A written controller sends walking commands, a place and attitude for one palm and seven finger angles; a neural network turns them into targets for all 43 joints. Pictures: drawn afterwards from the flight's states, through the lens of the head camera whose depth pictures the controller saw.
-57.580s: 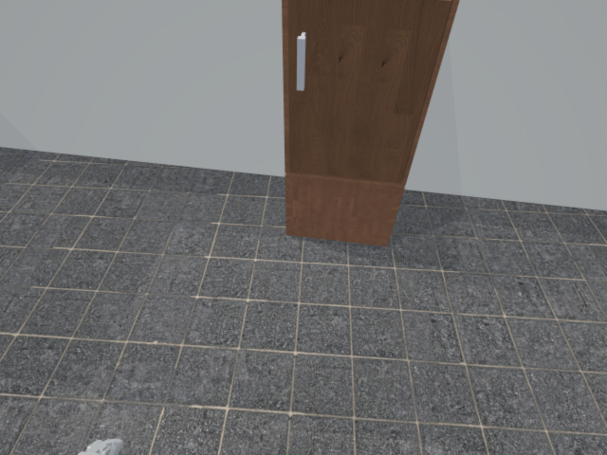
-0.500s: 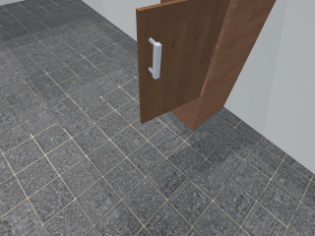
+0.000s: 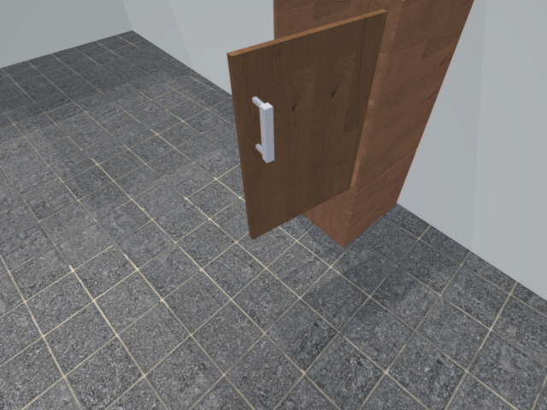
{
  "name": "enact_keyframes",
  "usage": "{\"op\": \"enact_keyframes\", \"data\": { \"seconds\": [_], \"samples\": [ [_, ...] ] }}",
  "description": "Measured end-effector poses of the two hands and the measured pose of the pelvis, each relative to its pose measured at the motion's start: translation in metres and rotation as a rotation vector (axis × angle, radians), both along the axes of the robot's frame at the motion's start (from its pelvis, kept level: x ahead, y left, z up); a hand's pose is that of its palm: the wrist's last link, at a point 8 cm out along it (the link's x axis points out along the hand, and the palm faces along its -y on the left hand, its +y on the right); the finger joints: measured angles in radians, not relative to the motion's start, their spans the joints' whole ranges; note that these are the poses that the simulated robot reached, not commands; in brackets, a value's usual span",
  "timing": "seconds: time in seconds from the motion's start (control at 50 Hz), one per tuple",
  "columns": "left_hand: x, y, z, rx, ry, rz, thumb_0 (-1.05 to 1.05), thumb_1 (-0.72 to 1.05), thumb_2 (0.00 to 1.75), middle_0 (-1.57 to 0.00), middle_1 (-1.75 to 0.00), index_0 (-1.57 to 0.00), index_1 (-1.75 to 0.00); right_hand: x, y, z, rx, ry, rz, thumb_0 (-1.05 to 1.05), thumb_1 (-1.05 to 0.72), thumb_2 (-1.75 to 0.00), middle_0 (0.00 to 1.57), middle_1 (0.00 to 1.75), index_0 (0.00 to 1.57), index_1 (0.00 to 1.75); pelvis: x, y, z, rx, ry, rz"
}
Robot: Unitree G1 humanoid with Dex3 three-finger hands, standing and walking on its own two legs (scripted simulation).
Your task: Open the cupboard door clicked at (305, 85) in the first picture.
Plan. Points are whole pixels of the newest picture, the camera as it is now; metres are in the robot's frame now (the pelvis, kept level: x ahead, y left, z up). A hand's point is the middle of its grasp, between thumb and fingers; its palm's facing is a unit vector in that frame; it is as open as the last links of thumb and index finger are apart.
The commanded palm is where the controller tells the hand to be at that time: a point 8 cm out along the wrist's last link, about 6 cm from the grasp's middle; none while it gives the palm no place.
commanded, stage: let the arm hang, fingers relaxed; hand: left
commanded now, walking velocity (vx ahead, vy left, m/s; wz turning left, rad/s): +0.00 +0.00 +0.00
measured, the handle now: (262, 130) +0.68 +0.07 +0.03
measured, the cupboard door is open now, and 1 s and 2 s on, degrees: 82 82 82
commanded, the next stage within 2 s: look to check the result in 0.18 s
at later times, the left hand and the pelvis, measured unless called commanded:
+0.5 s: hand out of the picture +0.05 +0.21 -0.16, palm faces +0.03 -0.96 -0.27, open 7.3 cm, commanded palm none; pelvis +0.02 +0.00 +0.00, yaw +0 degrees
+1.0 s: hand out of the picture +0.09 +0.21 -0.16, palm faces +0.01 -0.96 -0.28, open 7.3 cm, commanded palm none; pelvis +0.03 +0.00 +0.00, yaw +0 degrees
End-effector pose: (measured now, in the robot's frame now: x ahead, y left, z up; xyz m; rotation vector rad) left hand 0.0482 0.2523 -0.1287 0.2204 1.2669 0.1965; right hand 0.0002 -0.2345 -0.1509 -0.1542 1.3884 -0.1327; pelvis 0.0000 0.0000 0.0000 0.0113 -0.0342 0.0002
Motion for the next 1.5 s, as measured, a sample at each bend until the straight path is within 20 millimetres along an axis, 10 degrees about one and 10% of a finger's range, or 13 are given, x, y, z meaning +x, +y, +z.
{"op": "enact_keyframes", "data": {
  "seconds": [0.7,1.5],
  "samples": [
    [0.011,0.005,0.001,0.011,0.046,0.01,0.0,0.91,0.9,-0.2,-0.3,-0.2,-0.3,0.049,-0.018,0.008,-0.044,-0.033,0.027,0.01,-0.91,-0.9,0.2,0.3,0.2,0.3,0.023,-0.004,0.003,-0.008,0.011,0.0],
    [0.029,0.008,0.002,0.015,0.021,-0.012,0.0,0.91,0.9,-0.2,-0.3,-0.21,-0.3,0.058,-0.03,0.014,-0.074,-0.041,0.03,0.01,-0.91,-0.9,0.2,0.3,0.21,0.3,0.029,-0.005,0.004,-0.009,0.012,-0.002]
  ]
}}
